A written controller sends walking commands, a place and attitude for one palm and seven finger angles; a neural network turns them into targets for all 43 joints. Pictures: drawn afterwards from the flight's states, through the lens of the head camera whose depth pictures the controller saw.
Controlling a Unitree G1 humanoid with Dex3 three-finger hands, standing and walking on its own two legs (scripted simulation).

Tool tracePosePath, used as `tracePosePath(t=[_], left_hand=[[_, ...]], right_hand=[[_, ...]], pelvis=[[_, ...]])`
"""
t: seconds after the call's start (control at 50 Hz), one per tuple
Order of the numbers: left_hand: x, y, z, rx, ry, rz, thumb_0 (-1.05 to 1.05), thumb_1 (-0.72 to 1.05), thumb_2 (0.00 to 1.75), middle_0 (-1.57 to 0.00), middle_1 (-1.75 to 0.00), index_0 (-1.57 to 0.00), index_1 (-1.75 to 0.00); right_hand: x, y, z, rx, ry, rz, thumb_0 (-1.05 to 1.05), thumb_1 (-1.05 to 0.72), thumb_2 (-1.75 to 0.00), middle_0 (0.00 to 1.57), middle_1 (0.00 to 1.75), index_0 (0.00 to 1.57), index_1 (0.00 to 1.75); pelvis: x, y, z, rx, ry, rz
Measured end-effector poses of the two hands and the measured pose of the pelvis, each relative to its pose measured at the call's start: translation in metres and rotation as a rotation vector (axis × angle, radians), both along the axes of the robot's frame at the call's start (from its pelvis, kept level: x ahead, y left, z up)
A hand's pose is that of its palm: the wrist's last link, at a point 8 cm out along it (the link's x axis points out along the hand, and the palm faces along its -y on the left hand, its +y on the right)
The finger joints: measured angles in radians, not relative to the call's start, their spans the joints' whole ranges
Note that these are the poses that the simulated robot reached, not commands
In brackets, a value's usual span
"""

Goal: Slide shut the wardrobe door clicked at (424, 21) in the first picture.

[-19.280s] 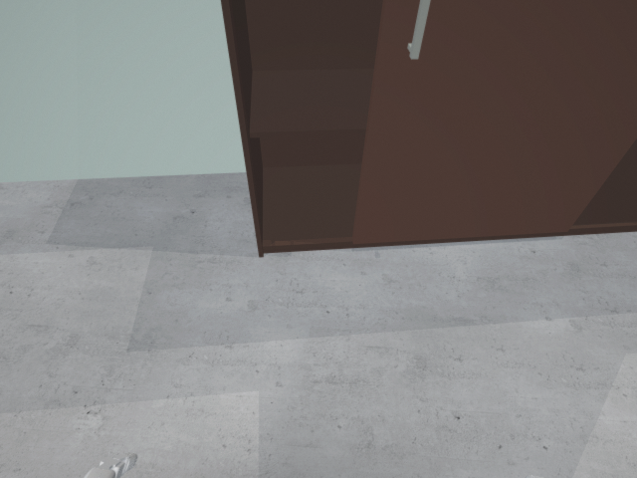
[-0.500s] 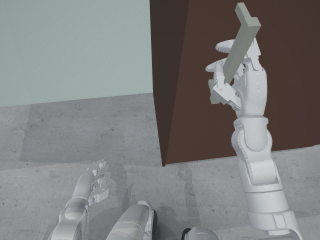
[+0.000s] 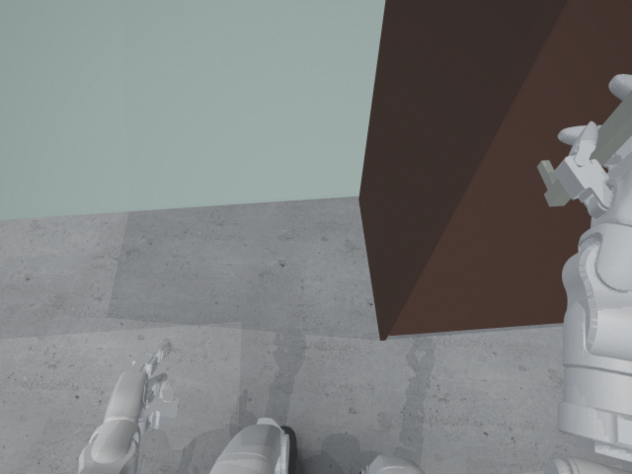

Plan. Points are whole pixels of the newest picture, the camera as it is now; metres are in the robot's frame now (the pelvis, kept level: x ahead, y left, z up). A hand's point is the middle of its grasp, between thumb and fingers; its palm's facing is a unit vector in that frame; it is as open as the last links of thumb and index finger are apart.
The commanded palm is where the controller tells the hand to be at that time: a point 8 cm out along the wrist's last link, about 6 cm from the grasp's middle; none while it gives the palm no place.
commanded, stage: step sideways, sliding the door along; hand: right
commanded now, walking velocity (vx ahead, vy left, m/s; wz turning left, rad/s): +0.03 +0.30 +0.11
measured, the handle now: (598, 126) +0.43 -0.29 +0.17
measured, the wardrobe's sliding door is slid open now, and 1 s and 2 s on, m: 0.00 0.00 0.00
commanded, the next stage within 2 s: stop walking and hold the door there in 0.06 s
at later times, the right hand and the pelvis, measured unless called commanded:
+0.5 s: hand (580, 164) +0.39 -0.26 +0.16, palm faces +0.56 +0.75 -0.36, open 6.7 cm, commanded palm +0.34 -0.28 +0.15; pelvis +0.03 +0.07 +0.00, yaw +9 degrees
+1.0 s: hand (576, 164) +0.39 -0.26 +0.16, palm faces +0.51 +0.81 -0.27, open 6.6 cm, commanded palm +0.34 -0.28 +0.15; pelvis +0.01 +0.05 +0.01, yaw +13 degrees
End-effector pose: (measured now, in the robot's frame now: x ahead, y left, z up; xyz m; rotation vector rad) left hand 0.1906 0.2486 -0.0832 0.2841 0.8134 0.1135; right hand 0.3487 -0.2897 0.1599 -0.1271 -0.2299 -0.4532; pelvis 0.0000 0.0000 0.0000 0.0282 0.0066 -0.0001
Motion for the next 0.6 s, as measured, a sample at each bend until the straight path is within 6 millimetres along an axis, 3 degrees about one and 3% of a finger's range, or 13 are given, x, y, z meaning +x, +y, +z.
tracePosePath(t=[0.12,0.22,0.34,0.4,0.5,0.6], left_hand=[[-0.015,0.003,0.022,-0.019,0.053,-0.053,0.02,0.91,0.90,-0.20,-0.30,-0.20,-0.30],[-0.007,0.007,0.025,-0.062,0.042,-0.050,0.02,0.91,0.90,-0.20,-0.30,-0.20,-0.30],[0.013,0.044,0.003,-0.131,-0.088,0.016,0.01,0.90,0.90,-0.21,-0.30,-0.21,-0.30],[0.016,0.072,-0.007,-0.108,-0.117,0.097,0.01,0.90,0.90,-0.21,-0.30,-0.21,-0.30],[-0.012,0.102,-0.002,-0.032,-0.087,0.203,0.01,0.91,0.90,-0.20,-0.30,-0.20,-0.30],[-0.054,0.111,0.008,0.080,-0.047,0.243,0.02,0.91,0.90,-0.20,-0.30,-0.20,-0.30]], right_hand=[[-0.001,0.003,0.002,0.049,0.017,-0.031,0.02,-0.80,-0.85,0.33,1.40,0.09,1.24],[-0.001,0.000,0.002,-0.034,0.040,-0.045,-0.01,-0.77,-0.86,0.33,1.40,0.09,1.26],[-0.004,-0.005,0.010,-0.245,0.143,-0.140,-0.11,-0.65,-0.84,0.40,1.40,0.15,1.29],[-0.005,-0.003,0.013,-0.251,0.188,-0.187,-0.12,-0.65,-0.83,0.41,1.39,0.17,1.30],[-0.005,-0.002,0.014,-0.221,0.203,-0.194,-0.11,-0.65,-0.81,0.41,1.35,0.20,1.31],[-0.004,-0.005,0.009,-0.169,0.129,-0.140,-0.10,-0.66,-0.83,0.43,1.36,0.20,1.29]], pelvis=[[0.013,0.018,0.020,0.083,-0.022,0.024],[0.026,0.040,0.023,0.101,-0.032,0.073],[0.043,0.076,-0.002,0.031,-0.048,0.125],[0.039,0.074,-0.005,0.019,-0.036,0.148],[0.031,0.067,0.002,-0.021,-0.035,0.151],[0.026,0.055,-0.003,0.007,-0.039,0.132]])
